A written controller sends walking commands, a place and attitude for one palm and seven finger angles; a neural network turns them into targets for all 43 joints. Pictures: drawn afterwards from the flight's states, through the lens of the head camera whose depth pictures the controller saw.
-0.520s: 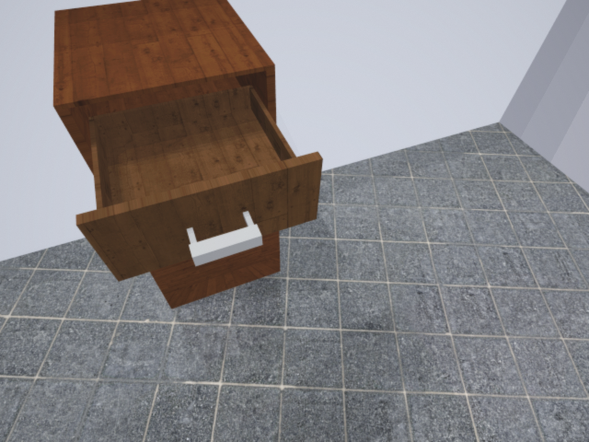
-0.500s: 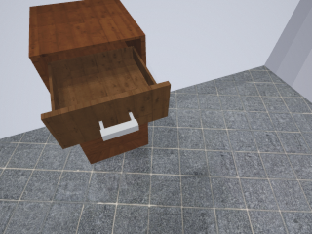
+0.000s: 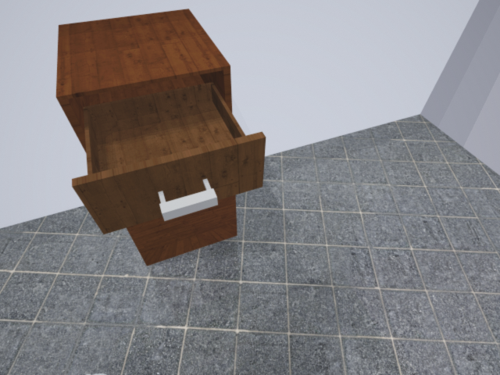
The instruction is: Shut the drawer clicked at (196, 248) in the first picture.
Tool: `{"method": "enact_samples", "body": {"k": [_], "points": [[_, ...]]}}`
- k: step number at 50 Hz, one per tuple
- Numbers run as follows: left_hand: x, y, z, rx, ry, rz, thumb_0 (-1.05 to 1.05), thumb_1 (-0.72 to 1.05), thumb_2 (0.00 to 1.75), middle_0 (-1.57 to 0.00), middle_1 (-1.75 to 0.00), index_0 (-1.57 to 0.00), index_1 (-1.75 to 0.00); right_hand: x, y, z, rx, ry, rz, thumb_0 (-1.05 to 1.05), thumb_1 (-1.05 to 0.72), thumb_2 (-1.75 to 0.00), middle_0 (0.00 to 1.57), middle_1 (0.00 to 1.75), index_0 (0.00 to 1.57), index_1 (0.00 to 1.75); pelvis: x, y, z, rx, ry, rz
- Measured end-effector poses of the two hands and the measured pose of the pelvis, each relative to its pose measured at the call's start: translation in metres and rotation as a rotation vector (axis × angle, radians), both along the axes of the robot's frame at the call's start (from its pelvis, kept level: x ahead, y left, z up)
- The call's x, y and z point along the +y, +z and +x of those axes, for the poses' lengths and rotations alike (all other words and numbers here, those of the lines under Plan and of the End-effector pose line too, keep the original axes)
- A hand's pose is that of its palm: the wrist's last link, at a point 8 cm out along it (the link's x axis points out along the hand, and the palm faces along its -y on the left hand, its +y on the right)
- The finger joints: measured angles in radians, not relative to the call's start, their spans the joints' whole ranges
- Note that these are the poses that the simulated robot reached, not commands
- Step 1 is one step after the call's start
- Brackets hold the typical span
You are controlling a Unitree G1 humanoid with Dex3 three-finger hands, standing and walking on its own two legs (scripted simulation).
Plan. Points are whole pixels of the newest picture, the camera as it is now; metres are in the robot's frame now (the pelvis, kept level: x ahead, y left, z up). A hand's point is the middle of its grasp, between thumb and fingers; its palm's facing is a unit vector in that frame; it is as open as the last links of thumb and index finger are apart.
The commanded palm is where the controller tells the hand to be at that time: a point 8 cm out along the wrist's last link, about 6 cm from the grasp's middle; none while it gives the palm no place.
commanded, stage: stand and wait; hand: left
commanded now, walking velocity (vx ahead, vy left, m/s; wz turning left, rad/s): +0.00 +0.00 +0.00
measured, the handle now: (186, 196) +0.45 +0.17 -0.02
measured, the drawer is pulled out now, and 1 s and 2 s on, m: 0.29 0.29 0.29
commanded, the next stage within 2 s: look at it before walking up in 0.30 s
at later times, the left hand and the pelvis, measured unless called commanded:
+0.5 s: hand out of the picture +0.06 +0.22 -0.16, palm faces -0.04 -0.95 -0.32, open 7.4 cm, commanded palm none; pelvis -0.01 -0.01 +0.00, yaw +0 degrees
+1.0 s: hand out of the picture +0.06 +0.23 -0.15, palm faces -0.03 -0.94 -0.34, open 7.4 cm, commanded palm none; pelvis -0.01 -0.01 +0.00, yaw +0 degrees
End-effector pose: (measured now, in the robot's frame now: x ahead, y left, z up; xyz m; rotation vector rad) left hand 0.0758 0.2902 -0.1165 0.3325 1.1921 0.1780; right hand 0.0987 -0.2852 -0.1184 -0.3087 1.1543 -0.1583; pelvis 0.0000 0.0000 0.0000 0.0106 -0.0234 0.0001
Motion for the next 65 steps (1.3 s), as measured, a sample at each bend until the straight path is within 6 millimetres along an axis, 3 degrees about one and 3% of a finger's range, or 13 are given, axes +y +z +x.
{"method": "enact_samples", "body": {"k": [9,16,35,54,60,65], "points": [[-0.008,-0.002,-0.020,0.055,0.013,-0.002,0.01,0.90,0.89,-0.21,-0.30,-0.21,-0.30,-0.003,-0.010,-0.032,0.089,-0.022,0.019,0.01,-0.90,-0.90,0.20,0.30,0.20,0.30,-0.007,0.001,-0.004,0.001,0.001,-0.001],[-0.016,-0.004,-0.023,0.061,0.017,-0.013,0.01,0.90,0.89,-0.21,-0.30,-0.21,-0.30,-0.004,-0.012,-0.043,0.113,-0.036,0.027,0.01,-0.90,-0.90,0.20,0.30,0.20,0.30,-0.011,0.001,-0.005,0.000,0.001,-0.001],[-0.020,-0.001,-0.010,0.008,0.008,-0.015,0.01,0.90,0.89,-0.21,-0.30,-0.21,-0.30,-0.012,-0.005,-0.033,0.060,-0.033,0.012,0.01,-0.90,-0.90,0.20,0.30,0.20,0.30,-0.015,0.002,-0.007,-0.005,-0.001,-0.003],[-0.011,-0.002,-0.021,0.034,0.025,-0.008,0.01,0.90,0.89,-0.21,-0.30,-0.21,-0.30,-0.010,-0.004,-0.034,0.076,-0.023,0.006,0.01,-0.90,-0.90,0.20,0.30,0.20,0.30,-0.012,0.003,-0.007,-0.002,0.007,-0.005],[-0.018,-0.010,-0.030,0.032,0.075,-0.024,0.01,0.90,0.89,-0.20,-0.30,-0.20,-0.30,0.005,-0.014,-0.038,0.109,-0.003,0.029,0.01,-0.90,-0.90,0.20,0.30,0.20,0.30,-0.010,-0.003,-0.011,0.006,0.046,-0.006],[-0.026,-0.024,-0.050,0.025,0.128,-0.066,0.01,0.90,0.89,-0.20,-0.30,-0.21,-0.30,0.026,-0.026,-0.043,0.141,0.022,0.055,0.01,-0.90,-0.90,0.20,0.30,0.20,0.30,-0.004,-0.012,-0.019,0.006,0.101,-0.023]]}}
